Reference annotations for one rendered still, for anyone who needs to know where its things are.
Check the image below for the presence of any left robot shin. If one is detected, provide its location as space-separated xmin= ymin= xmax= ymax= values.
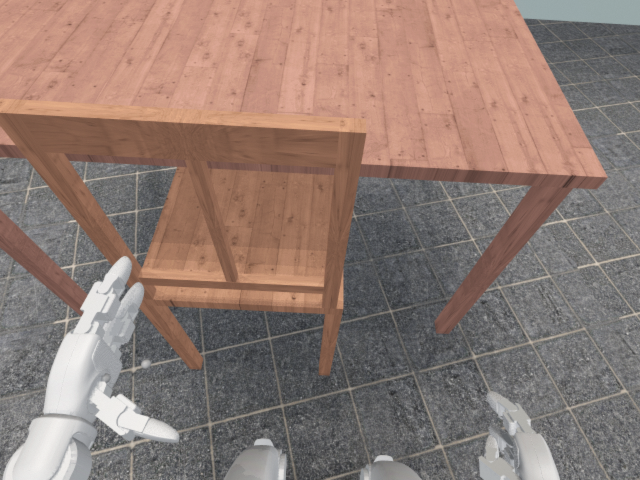
xmin=254 ymin=438 xmax=274 ymax=447

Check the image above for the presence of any robot shin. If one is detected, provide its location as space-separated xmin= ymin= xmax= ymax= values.
xmin=254 ymin=438 xmax=274 ymax=447
xmin=373 ymin=455 xmax=393 ymax=463

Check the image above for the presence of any chair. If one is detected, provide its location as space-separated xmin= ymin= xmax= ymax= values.
xmin=0 ymin=99 xmax=367 ymax=376

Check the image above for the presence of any table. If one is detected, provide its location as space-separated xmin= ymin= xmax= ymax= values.
xmin=0 ymin=0 xmax=608 ymax=334

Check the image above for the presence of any left robot forearm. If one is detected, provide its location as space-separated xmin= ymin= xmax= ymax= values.
xmin=3 ymin=414 xmax=98 ymax=480

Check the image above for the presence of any right robot shin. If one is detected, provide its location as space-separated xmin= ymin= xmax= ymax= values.
xmin=373 ymin=455 xmax=393 ymax=463

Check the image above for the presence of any left robot hand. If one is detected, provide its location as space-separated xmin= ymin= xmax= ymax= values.
xmin=43 ymin=256 xmax=179 ymax=443

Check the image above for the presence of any right robot hand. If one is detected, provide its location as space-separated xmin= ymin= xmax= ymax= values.
xmin=479 ymin=391 xmax=560 ymax=480

